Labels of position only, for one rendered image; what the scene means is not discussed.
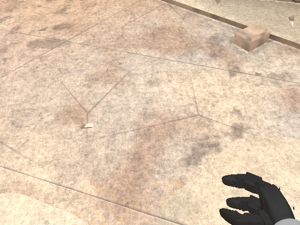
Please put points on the right robot hand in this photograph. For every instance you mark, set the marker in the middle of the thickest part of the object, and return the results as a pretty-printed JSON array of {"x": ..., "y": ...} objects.
[{"x": 270, "y": 208}]

